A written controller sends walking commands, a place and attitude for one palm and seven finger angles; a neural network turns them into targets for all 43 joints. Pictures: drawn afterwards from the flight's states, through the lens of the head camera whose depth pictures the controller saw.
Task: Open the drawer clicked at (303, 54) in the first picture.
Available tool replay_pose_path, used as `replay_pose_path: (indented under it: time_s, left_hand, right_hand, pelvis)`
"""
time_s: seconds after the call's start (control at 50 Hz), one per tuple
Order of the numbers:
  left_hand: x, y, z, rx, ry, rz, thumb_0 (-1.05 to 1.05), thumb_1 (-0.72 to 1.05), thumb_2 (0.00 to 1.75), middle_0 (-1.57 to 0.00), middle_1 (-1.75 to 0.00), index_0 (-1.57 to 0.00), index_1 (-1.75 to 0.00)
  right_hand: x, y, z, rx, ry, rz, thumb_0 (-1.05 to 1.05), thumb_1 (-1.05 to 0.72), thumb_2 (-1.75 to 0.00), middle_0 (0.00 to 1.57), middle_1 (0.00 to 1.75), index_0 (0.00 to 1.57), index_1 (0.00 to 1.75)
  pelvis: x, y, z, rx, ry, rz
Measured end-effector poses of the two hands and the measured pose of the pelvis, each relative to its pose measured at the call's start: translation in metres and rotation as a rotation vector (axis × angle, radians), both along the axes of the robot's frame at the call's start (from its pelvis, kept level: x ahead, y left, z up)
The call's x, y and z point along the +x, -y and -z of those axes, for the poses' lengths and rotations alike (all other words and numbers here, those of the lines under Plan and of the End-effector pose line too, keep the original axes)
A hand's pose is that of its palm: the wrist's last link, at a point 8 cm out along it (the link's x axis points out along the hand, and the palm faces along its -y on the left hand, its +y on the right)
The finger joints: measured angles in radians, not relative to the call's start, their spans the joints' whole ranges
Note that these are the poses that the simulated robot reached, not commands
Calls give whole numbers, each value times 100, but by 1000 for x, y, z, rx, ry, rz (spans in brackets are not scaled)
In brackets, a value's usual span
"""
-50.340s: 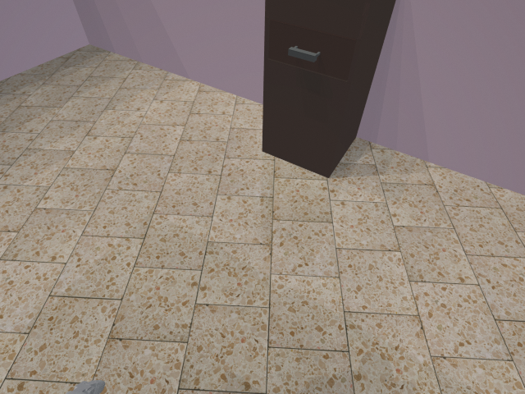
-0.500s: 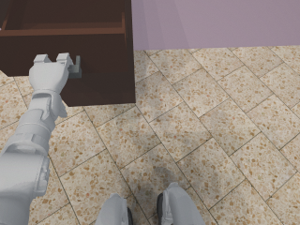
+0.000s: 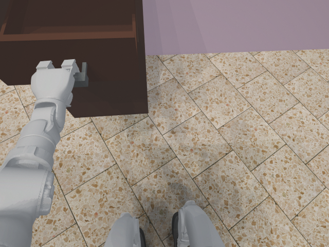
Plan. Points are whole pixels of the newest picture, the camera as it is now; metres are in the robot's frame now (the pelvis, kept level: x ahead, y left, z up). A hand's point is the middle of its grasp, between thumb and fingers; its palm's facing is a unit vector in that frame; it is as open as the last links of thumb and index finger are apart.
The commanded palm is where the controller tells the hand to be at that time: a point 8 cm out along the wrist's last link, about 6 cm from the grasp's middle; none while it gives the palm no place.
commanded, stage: close the thumb around the handle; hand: left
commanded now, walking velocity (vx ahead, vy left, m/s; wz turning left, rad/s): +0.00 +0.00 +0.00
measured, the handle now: (62, 73) +0.56 +0.23 -0.01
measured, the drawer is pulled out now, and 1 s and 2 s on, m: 0.16 0.23 0.30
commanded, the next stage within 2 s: pull the drawer open in 0.20 s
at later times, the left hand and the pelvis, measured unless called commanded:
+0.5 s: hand (63, 96) +0.50 +0.23 -0.03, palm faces -0.07 -0.03 -1.00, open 6.1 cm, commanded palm +0.47 +0.22 +0.02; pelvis +0.00 +0.00 +0.00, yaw -1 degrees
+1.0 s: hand (61, 119) +0.43 +0.23 -0.03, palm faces -0.05 -0.05 -1.00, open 6.1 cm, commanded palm +0.40 +0.22 +0.02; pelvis +0.03 +0.01 +0.02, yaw +0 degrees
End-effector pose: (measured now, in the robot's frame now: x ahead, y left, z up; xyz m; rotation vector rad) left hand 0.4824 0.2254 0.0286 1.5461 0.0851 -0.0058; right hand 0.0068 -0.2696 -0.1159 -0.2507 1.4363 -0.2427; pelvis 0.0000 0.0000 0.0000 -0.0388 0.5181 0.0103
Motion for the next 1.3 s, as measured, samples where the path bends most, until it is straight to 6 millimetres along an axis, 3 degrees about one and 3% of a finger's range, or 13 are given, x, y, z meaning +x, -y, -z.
replay_pose_path:
  time_s: [0.1,0.56,0.7,1.04,1.3]
  left_hand:
    - [2,-1,1,9,-1,-3,0,63,78,-36,-132,-40,-132]
    - [-7,-2,2,-9,-8,-1,0,66,74,-31,-135,-37,-134]
    - [-24,-2,2,-18,-1,2,1,66,74,-29,-135,-37,-133]
    - [-73,-1,3,-21,10,1,1,65,77,-29,-135,-37,-133]
    - [-107,0,3,-11,17,-14,1,64,79,-30,-135,-38,-134]
  right_hand:
    - [0,-1,1,-1,-3,1,1,-91,-90,20,30,20,30]
    - [2,-7,-5,14,-11,21,1,-91,-90,20,30,20,30]
    - [22,-10,-6,29,12,12,1,-91,-90,20,30,20,30]
    - [95,-13,-14,47,150,-55,1,-91,-90,20,30,20,30]
    - [112,-15,-15,60,200,-79,1,-91,-90,20,30,20,30]
  pelvis:
    - [0,-1,1,-1,-3,-1]
    - [8,-5,-7,1,13,14]
    - [16,-7,-13,5,30,19]
    - [27,-5,-25,13,82,11]
    - [25,-1,-27,19,115,6]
